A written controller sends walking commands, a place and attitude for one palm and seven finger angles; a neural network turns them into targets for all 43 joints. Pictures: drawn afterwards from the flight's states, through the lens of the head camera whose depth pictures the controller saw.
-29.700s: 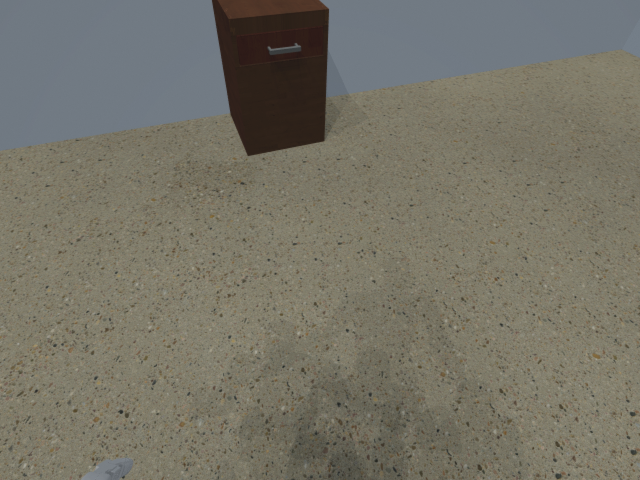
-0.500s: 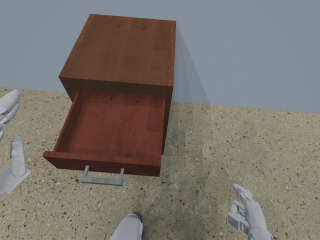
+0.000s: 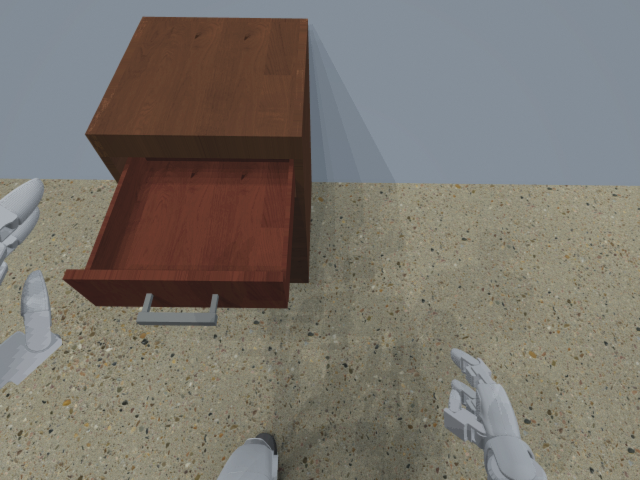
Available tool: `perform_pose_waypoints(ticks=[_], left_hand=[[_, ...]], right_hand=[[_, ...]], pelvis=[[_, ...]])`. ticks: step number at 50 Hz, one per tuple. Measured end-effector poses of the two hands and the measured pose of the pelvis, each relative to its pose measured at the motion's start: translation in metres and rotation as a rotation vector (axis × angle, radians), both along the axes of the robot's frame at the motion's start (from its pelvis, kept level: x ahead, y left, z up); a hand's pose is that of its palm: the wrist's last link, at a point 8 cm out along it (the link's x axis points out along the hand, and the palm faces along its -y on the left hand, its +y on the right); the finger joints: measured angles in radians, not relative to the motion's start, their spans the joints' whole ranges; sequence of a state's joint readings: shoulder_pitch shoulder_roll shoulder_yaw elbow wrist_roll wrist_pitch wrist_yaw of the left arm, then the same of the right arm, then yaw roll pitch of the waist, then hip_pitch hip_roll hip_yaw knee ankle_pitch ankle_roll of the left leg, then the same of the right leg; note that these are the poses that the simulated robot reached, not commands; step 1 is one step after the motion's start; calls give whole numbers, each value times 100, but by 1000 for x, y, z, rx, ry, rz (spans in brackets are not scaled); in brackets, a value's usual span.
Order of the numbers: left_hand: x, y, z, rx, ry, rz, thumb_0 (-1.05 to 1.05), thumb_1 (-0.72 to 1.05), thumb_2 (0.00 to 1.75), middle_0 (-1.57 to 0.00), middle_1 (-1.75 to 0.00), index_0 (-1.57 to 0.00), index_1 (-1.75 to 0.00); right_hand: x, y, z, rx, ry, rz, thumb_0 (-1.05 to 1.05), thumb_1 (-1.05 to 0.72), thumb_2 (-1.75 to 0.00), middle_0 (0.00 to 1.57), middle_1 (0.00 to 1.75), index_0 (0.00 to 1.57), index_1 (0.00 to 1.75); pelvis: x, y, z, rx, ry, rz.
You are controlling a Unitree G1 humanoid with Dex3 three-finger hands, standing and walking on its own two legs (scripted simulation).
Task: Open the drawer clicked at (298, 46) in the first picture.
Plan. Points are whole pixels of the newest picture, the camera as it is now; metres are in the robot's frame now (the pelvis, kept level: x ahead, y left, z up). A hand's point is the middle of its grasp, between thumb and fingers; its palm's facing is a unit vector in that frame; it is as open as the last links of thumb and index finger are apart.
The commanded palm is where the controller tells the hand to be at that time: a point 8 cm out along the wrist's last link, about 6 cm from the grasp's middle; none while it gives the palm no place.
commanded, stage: stop stepping back and stand still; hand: left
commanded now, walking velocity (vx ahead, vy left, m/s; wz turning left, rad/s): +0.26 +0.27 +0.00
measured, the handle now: (179, 309) +0.39 +0.29 -0.22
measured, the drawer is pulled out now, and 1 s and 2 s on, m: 0.29 0.29 0.29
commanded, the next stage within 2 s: none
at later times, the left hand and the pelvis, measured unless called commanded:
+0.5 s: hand out of the picture +0.08 +0.20 +0.19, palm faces +0.37 -0.77 -0.52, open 7.4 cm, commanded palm +0.01 +0.26 +0.19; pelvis -0.09 -0.03 +0.01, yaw +5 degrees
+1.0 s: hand out of the picture +0.08 +0.17 +0.18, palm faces +0.34 -0.80 -0.50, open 7.4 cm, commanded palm +0.01 +0.22 +0.19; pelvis -0.10 -0.07 +0.02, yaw +5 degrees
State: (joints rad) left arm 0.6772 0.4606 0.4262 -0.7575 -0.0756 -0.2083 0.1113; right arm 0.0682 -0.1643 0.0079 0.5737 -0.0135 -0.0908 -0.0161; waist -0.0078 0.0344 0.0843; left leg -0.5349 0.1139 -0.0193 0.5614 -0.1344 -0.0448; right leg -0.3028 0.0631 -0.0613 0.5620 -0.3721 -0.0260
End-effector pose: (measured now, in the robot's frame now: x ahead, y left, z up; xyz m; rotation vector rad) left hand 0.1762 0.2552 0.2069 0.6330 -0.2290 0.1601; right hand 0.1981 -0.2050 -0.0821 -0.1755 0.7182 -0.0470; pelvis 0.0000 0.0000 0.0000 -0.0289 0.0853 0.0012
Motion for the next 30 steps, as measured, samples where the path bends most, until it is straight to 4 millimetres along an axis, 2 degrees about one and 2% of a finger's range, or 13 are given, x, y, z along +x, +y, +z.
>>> perform_pose_waypoints(ticks=[4, 8, 12, 15, 18, 21, 25, 30], left_hand=[[-29, -10, 4, 2, 41, 69, 2, 89, 90, -21, -30, -22, -30], [-55, -6, -8, -22, 116, 195, 1, 89, 90, -21, -30, -22, -30], [-73, -8, -22, -65, 128, 261, 2, 89, 90, -21, -30, -22, -30], [-86, -17, -24, -106, 95, 254, 2, 89, 90, -21, -30, -22, -30], [-100, -27, -15, -110, 41, 210, 2, 89, 90, -21, -30, -22, -30], [-115, -29, -3, -75, -13, 164, 2, 89, 90, -21, -30, -22, -30], [-137, -20, 5, -31, -80, 138, 2, 89, 90, -21, -30, -22, -30], [-155, -7, -1, -39, -104, 212, 1, 89, 90, -21, -30, -22, -30]], right_hand=[[-44, -35, -4, 11, 89, -72, 1, -90, -90, 20, 30, 20, 30], [-81, -69, 0, -19, 133, -150, 2, -90, -90, 20, 30, 20, 30], [-103, -93, 2, -67, 142, -154, 2, -90, -90, 20, 30, 20, 30], [-111, -102, 7, -98, 138, -126, 2, -90, -90, 20, 30, 19, 30], [-113, -102, 16, -113, 108, -98, 2, -91, -90, 20, 30, 19, 30], [-112, -93, 24, -105, 54, -75, 2, -91, -90, 20, 30, 19, 30], [-112, -73, 26, -86, -41, -48, 2, -90, -90, 20, 30, 19, 30], [-124, -43, 15, 17, -67, -35, 1, -90, -90, 20, 30, 19, 30]], pelvis=[[-13, -17, 9, 41, -17, 24], [-21, -29, 18, 93, -11, 23], [-36, -37, 22, 105, -22, 46], [-50, -40, 23, 110, -31, 60], [-64, -41, 24, 114, -37, 69], [-77, -40, 22, 115, -36, 73], [-91, -33, 10, 76, -47, 89], [-100, -36, 6, 92, -77, 87]])
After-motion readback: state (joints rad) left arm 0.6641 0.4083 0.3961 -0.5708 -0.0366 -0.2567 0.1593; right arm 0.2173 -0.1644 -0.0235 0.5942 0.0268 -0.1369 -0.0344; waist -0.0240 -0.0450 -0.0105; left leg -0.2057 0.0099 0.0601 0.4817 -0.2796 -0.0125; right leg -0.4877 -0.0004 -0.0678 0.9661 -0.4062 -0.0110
